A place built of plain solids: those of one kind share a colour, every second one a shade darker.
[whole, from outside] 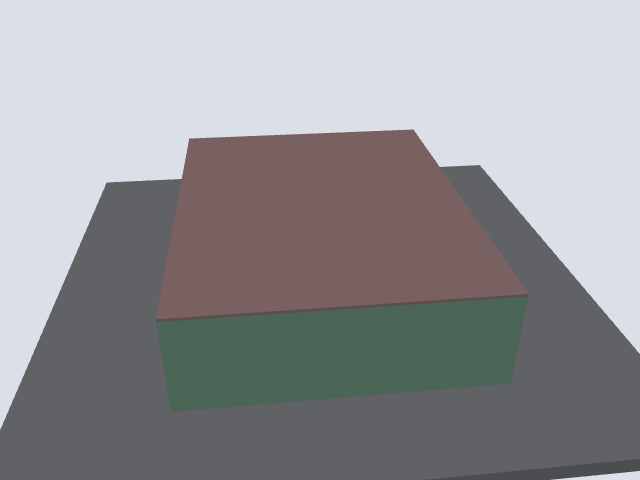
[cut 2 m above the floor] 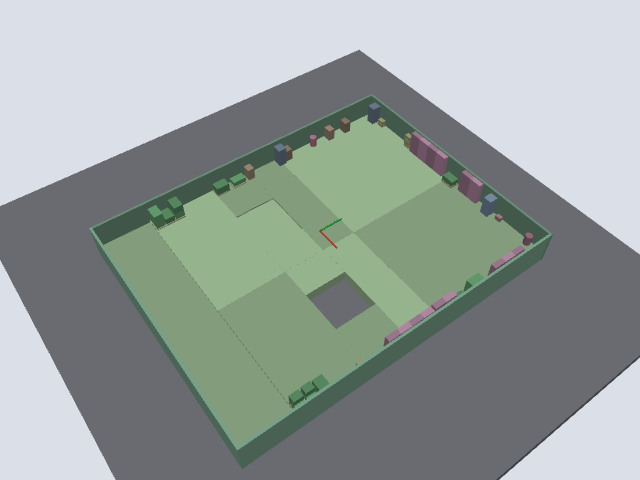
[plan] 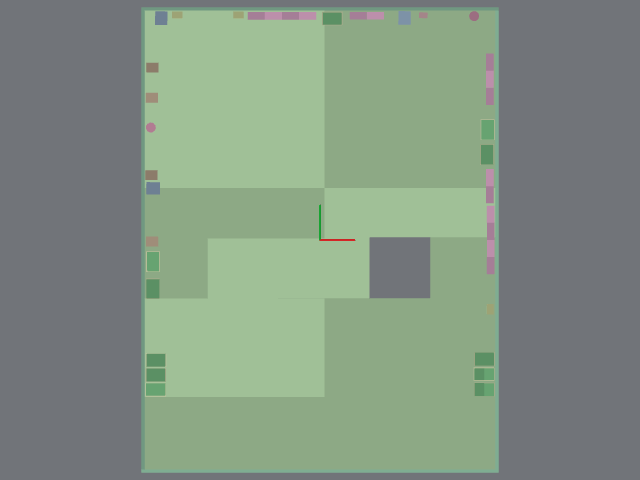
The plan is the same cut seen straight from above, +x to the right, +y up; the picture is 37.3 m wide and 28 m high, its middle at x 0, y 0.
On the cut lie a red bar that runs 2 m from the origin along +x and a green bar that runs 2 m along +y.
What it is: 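A closed goods hall without a stair; its walked floor is a bank 0.93 m over the ground, with five rectangular fields in it; some sunk deep, some a low step down, some level and merely marked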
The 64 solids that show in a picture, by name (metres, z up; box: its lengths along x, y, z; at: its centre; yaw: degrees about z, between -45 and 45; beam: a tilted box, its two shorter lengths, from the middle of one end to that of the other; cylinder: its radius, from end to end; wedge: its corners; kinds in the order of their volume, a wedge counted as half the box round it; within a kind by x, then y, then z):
{
 "floor_1": {"box": [3.7, 3.51, 0.98], "at": [-8.4, -1.67, 0.44]},
 "floor_2": {"box": [10.51, 5.74, 0.98], "at": [-4.99, -6.29, 0.44]},
 "floor_3": {"box": [10.51, 2.94, 0.98], "at": [-4.99, 1.56, 0.44]},
 "floor_4": {"box": [10.51, 10.37, 0.98], "at": [-4.99, 8.22, 0.44]},
 "floor_5": {"box": [4.15, 3.55, 0.87], "at": [-4.5, -1.67, 0.39]},
 "floor_6": {"box": [2.71, 3.51, 0.98], "at": [-1.09, -1.67, 0.44]},
 "floor_7": {"box": [2.73, 0.04, 0.19], "at": [-1.08, 0.09, 0.82]},
 "floor_8": {"box": [20.5, 4.26, 0.88], "at": [0.0, -11.27, 0.39]},
 "floor_9": {"box": [0.04, 3.52, 0.19], "at": [0.26, -1.65, 0.82]},
 "floor_10": {"box": [2.62, 3.54, 0.98], "at": [1.58, -1.62, 0.44]},
 "floor_11": {"box": [9.98, 5.77, 0.98], "at": [5.26, -6.28, 0.44]},
 "floor_12": {"box": [9.98, 2.88, 0.98], "at": [5.26, 1.59, 0.44]},
 "floor_13": {"box": [9.98, 10.37, 0.98], "at": [5.26, 8.22, 0.44]},
 "floor_14": {"box": [3.82, 3.54, 0.98], "at": [8.34, -1.62, 0.44]},
 "wall_1": {"box": [0.2, 26.77, 6.67], "at": [-10.33, 0.0, 3.29]},
 "wall_2": {"box": [20.86, 0.2, 6.67], "at": [0.0, -13.48, 3.29]},
 "wall_3": {"box": [20.86, 0.2, 6.67], "at": [0.0, 13.48, 3.29]},
 "wall_4": {"box": [0.2, 26.77, 6.67], "at": [10.33, 0.0, 3.29]},
 "roof_1": {"box": [20.86, 27.17, 0.2], "at": [0.0, 0.0, 6.72]},
 "shelving_1": {"box": [1.0, 0.45, 2.1], "at": [-3.72, 13.07, 1.98]},
 "shelving_2": {"box": [1.0, 0.45, 2.1], "at": [-2.72, 13.07, 1.98]},
 "shelving_3": {"box": [1.0, 0.45, 2.1], "at": [-1.72, 13.07, 1.98]},
 "shelving_4": {"box": [1.0, 0.45, 2.1], "at": [-0.72, 13.07, 1.98]},
 "shelving_5": {"box": [1.0, 0.45, 2.1], "at": [2.23, 13.08, 1.98]},
 "shelving_6": {"box": [1.0, 0.45, 2.1], "at": [3.23, 13.08, 1.98]},
 "shelving_7": {"box": [0.45, 1.0, 2.1], "at": [9.91, 2.64, 1.98]},
 "shelving_8": {"box": [0.45, 1.0, 2.1], "at": [9.91, 3.64, 1.98]},
 "shelving_9": {"box": [0.45, 1.0, 2.1], "at": [9.91, 8.37, 1.98]},
 "shelving_10": {"box": [0.45, 1.0, 2.1], "at": [9.91, 9.37, 1.98]},
 "shelving_11": {"box": [0.45, 1.0, 2.1], "at": [9.91, 10.37, 1.98]},
 "shelving_12": {"box": [0.45, 1.0, 2.1], "at": [9.96, -1.5, 1.98]},
 "shelving_13": {"box": [0.45, 1.0, 2.1], "at": [9.96, -0.5, 1.98]},
 "shelving_14": {"box": [0.45, 1.0, 2.1], "at": [9.96, 0.5, 1.98]},
 "shelving_15": {"box": [0.45, 1.0, 2.1], "at": [9.96, 1.5, 1.98]},
 "load_1": {"box": [0.78, 1.12, 0.68], "at": [-9.75, -2.85, 1.41], "yaw": -0.2},
 "load_2": {"box": [0.71, 1.14, 0.44], "at": [-9.73, -1.27, 1.29], "yaw": 0.1},
 "load_3": {"box": [1.14, 0.73, 1.32], "at": [-9.58, -8.72, 1.73]},
 "load_4": {"box": [1.1, 0.76, 0.51], "at": [-9.58, -7.87, 1.33], "yaw": -0.4},
 "load_5": {"box": [1.11, 0.76, 0.63], "at": [-9.57, -7.02, 1.38], "yaw": -0.2},
 "load_6": {"box": [1.11, 0.76, 0.63], "at": [-9.57, -7.02, 2.01], "yaw": -0.3},
 "load_7": {"box": [1.12, 0.73, 0.49], "at": [0.71, 12.92, 1.31], "yaw": -0.1},
 "load_8": {"box": [0.58, 0.71, 0.51], "at": [9.29, -7.83, 1.84], "yaw": -0.1},
 "load_9": {"box": [0.57, 0.76, 0.48], "at": [9.3, -8.72, 1.79], "yaw": 0.2},
 "load_10": {"box": [1.15, 0.71, 0.51], "at": [9.57, -7.83, 1.33], "yaw": -0.2},
 "load_11": {"box": [1.14, 0.76, 0.48], "at": [9.59, -8.73, 1.31], "yaw": 0.1},
 "load_12": {"box": [1.12, 0.78, 0.48], "at": [9.59, -6.95, 1.8], "yaw": 0.4},
 "load_13": {"box": [0.73, 1.16, 0.36], "at": [9.74, 4.98, 1.25], "yaw": -0.2},
 "load_14": {"box": [0.75, 1.16, 1.31], "at": [9.78, 6.43, 1.73]},
 "cage_trolley_1": {"box": [0.8, 0.72, 1.66], "at": [-9.73, 3.01, 1.76], "yaw": -0.9},
 "cage_trolley_2": {"box": [0.72, 0.8, 1.66], "at": [-9.26, 12.94, 1.76], "yaw": -0.7},
 "cage_trolley_3": {"box": [0.72, 0.8, 1.66], "at": [4.93, 12.95, 1.76], "yaw": -0.7},
 "bin_1": {"box": [0.72, 0.58, 1.06], "at": [-9.84, 3.78, 1.46]},
 "bin_2": {"box": [0.72, 0.58, 1.06], "at": [-9.81, 8.3, 1.46]},
 "bin_3": {"box": [0.72, 0.58, 1.06], "at": [-9.8, -0.08, 1.46]},
 "bin_4": {"box": [0.72, 0.58, 1.06], "at": [-9.77, 10.06, 1.46]},
 "drum_1": {"cylinder": 0.29, "from": [-9.87, 6.56, 0.93], "to": [-9.87, 6.56, 1.81]},
 "drum_2": {"cylinder": 0.29, "from": [8.99, 13.06, 0.93], "to": [8.99, 13.06, 1.81]},
 "pallet_1": {"box": [0.8, 1.2, 0.14], "at": [-9.73, -1.28, 1.0]},
 "pallet_2": {"box": [1.2, 0.8, 0.14], "at": [9.57, -7.83, 1.0]},
 "pallet_3": {"box": [0.8, 1.2, 0.14], "at": [9.74, 4.98, 1.0]},
 "crate_1": {"box": [0.6, 0.4, 0.2], "at": [-8.32, 13.13, 1.43]},
 "crate_2": {"box": [0.6, 0.4, 0.3], "at": [-4.75, 13.13, 1.98], "yaw": 0.4},
 "crate_3": {"box": [0.4, 0.6, 0.2], "at": [9.94, -4.05, 2.03], "yaw": 1.3},
 "carton_1": {"box": [0.5, 0.34, 0.39], "at": [6.03, 13.11, 1.12], "yaw": -2.0}
}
